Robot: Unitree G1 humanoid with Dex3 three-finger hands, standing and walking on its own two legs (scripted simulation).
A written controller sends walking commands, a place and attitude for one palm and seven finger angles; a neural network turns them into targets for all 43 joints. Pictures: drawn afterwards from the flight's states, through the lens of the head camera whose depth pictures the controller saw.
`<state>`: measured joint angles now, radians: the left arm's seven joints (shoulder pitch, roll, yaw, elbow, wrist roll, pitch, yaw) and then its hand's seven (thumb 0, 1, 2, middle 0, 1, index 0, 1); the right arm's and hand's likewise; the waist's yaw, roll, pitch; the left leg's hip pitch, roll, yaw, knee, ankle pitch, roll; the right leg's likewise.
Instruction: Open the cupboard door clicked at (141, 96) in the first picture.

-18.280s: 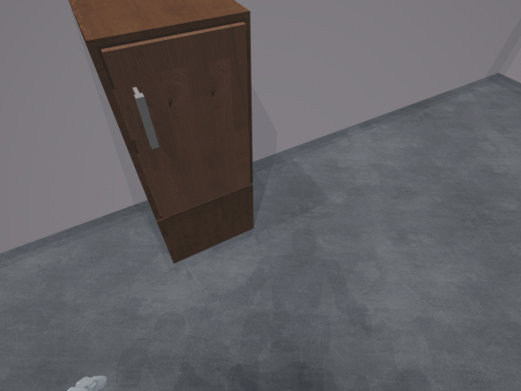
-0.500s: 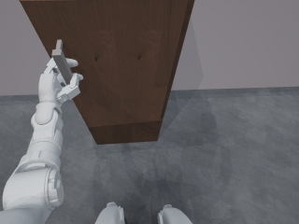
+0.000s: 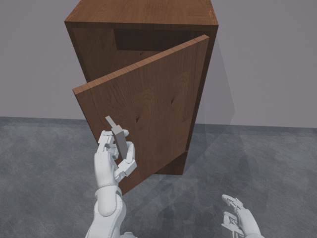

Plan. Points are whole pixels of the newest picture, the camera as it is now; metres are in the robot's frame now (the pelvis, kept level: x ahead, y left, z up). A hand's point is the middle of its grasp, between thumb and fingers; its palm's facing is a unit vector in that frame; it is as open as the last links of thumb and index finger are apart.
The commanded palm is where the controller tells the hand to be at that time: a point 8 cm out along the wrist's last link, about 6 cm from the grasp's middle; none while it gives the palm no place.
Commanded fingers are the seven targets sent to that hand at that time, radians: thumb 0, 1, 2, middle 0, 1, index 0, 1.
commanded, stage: pull the door open along its arc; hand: left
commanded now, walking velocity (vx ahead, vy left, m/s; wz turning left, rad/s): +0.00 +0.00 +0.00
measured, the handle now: (118, 142) +0.34 +0.12 +0.06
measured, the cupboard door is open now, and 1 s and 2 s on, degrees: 39 45 50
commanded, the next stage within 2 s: open thumb and fingers to let go in 0.18 s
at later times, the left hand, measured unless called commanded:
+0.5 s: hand (145, 167) +0.28 +0.05 +0.05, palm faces +0.39 -0.92 -0.02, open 6.8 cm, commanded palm +0.24 +0.09 +0.05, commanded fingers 0.00 0.06 0.54 -0.34 -1.26 -0.34 -1.26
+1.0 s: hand (143, 167) +0.28 +0.05 +0.05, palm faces +0.33 -0.94 -0.03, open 14.6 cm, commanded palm +0.24 +0.08 +0.05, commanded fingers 0.00 -0.50 0.30 -0.17 -0.45 -0.17 -0.45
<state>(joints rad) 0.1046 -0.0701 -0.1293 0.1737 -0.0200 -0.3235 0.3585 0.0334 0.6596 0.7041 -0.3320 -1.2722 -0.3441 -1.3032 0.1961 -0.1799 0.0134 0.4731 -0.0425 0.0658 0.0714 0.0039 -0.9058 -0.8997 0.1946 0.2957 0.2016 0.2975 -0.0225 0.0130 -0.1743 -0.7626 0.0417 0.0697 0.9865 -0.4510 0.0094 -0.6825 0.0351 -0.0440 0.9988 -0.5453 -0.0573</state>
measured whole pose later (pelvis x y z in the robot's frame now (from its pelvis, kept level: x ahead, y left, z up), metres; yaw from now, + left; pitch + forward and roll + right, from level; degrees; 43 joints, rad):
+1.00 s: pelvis -0.01 -0.02 +0.00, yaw +2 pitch +13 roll +1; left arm 0.10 -0.10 -0.23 0.20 0.08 -0.28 0.54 -0.01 -0.47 0.31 -0.25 -0.89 -0.25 -0.90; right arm 0.21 -0.19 0.00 0.55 -0.07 0.00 0.01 0.01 -0.90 -0.90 0.20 0.30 0.20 0.30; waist -0.01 0.04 -0.18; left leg -0.79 0.00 -0.03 1.00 -0.43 -0.03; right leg -0.70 0.03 -0.08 1.03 -0.55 -0.09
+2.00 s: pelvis -0.02 +0.02 -0.02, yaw +0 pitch +12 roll -1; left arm 0.41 0.05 -0.29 -0.12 0.01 -0.34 0.14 -0.02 -0.50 0.30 -0.17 -0.31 -0.18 -0.32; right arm 0.24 -0.20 0.03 0.38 -0.02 0.01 0.03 0.01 -0.90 -0.90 0.20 0.30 0.20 0.30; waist -0.01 0.04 -0.15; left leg -0.83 0.00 0.00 1.09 -0.47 0.02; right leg -0.73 0.03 -0.05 1.08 -0.56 -0.04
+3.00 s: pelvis -0.01 +0.02 +0.01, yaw +1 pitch +8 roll -2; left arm 0.64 0.25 0.05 -0.39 -0.25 -0.22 -0.15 -0.02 -0.48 0.31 -0.15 -0.30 -0.15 -0.31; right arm 0.29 -0.23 0.03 0.40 0.04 -0.05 -0.07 0.01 -0.90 -0.90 0.20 0.30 0.20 0.30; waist 0.01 0.06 -0.16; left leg -0.67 0.00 -0.02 0.98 -0.45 0.02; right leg -0.55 0.04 -0.07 0.93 -0.52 -0.03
